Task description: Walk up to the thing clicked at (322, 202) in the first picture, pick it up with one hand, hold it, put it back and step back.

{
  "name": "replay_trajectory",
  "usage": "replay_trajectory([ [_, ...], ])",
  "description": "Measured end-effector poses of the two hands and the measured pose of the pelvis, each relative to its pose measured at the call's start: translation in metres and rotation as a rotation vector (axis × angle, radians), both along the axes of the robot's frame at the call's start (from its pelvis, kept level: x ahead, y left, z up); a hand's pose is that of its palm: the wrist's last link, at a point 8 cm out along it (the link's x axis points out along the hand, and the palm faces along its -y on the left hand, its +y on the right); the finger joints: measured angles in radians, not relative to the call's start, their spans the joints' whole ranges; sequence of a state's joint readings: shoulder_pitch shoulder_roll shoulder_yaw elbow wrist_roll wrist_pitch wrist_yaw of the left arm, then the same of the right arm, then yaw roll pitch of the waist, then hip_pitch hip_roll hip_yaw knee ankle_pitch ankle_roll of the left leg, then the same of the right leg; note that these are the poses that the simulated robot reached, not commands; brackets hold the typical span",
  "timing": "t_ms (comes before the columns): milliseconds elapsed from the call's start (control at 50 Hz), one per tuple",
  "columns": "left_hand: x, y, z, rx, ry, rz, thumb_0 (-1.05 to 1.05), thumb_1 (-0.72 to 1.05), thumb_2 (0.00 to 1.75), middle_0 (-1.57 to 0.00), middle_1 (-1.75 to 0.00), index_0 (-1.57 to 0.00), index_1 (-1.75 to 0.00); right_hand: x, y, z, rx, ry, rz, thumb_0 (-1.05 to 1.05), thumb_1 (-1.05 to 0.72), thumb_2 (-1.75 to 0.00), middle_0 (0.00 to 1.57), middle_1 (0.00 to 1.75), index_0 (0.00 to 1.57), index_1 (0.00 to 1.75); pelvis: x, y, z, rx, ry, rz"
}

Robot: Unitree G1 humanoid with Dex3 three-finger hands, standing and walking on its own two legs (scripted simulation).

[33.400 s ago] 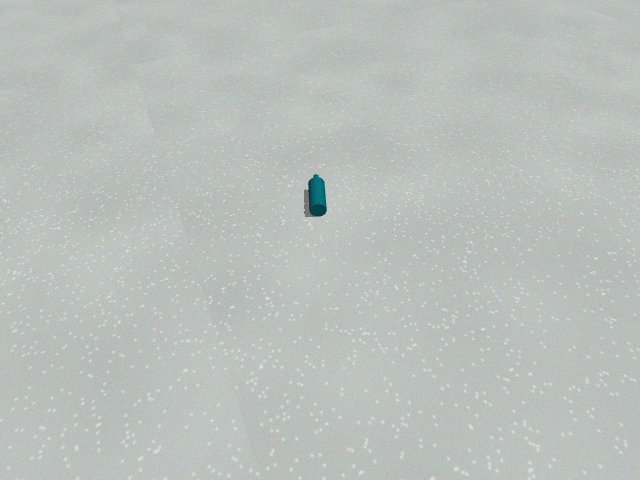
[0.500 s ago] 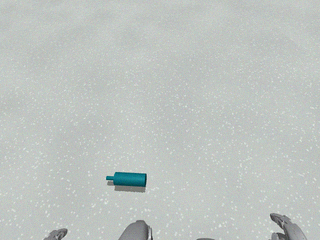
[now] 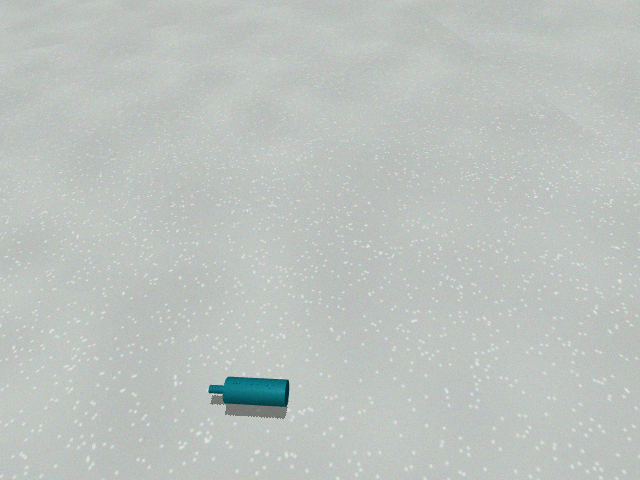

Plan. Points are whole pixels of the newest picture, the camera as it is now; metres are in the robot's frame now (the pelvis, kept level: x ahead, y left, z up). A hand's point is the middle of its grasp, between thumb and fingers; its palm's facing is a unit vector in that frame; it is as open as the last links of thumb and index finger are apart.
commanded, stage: walk up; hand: left
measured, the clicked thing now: (248, 391) +0.48 +0.29 -0.73
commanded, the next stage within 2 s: stand in 0.54 s
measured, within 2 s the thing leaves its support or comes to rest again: neither
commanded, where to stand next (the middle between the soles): +0.07 +0.06 m, yaw -4 degrees
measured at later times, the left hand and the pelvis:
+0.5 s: hand out of the picture +0.08 +0.28 -0.14, palm faces +0.04 -0.95 -0.32, open 7.4 cm; pelvis +0.00 +0.03 +0.01, yaw +2 degrees
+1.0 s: hand out of the picture +0.04 +0.29 -0.14, palm faces +0.00 -0.94 -0.35, open 7.4 cm; pelvis -0.01 +0.03 +0.02, yaw +2 degrees
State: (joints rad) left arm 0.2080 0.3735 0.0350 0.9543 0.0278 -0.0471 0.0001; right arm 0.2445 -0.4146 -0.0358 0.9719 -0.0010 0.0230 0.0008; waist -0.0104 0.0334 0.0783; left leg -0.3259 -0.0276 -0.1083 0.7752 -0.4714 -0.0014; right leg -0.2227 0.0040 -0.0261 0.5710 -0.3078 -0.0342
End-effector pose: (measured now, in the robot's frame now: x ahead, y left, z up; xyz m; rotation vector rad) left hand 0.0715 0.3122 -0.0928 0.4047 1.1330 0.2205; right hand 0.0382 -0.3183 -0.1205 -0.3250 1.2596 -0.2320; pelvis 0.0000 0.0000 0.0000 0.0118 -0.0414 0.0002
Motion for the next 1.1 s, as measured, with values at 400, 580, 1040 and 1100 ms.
replay_trajectory([
  [400, 0.011, 0.011, -0.016, -0.101, -0.008, 0.071, 0.0, 0.91, 0.89, -0.21, -0.3, -0.2, -0.3, 0.07, 0.057, 0.016, 0.031, -0.119, 0.116, 0.01, -0.91, -0.9, 0.21, 0.3, 0.21, 0.3, 0.002, 0.025, 0.006, -0.016, -0.012, 0.035],
  [580, -0.009, 0.019, -0.016, -0.108, 0.047, 0.096, 0.0, 0.91, 0.89, -0.21, -0.3, -0.2, -0.3, 0.078, 0.06, 0.026, 0.011, -0.124, 0.124, 0.01, -0.91, -0.9, 0.2, 0.3, 0.2, 0.3, -0.001, 0.031, 0.013, -0.018, -0.012, 0.035],
  [1040, -0.031, 0.021, -0.012, -0.077, 0.125, 0.086, 0.0, 0.91, 0.89, -0.21, -0.3, -0.2, -0.3, 0.038, 0.057, 0.013, 0.038, -0.015, 0.068, 0.01, -0.91, -0.9, 0.2, 0.3, 0.2, 0.3, -0.005, 0.031, 0.016, -0.014, -0.006, 0.031],
  [1100, -0.026, 0.02, -0.011, -0.079, 0.112, 0.08, 0.0, 0.91, 0.89, -0.21, -0.3, -0.2, -0.3, 0.037, 0.056, 0.013, 0.037, -0.014, 0.066, 0.01, -0.91, -0.9, 0.2, 0.3, 0.2, 0.3, -0.005, 0.03, 0.016, -0.014, -0.006, 0.032],
])
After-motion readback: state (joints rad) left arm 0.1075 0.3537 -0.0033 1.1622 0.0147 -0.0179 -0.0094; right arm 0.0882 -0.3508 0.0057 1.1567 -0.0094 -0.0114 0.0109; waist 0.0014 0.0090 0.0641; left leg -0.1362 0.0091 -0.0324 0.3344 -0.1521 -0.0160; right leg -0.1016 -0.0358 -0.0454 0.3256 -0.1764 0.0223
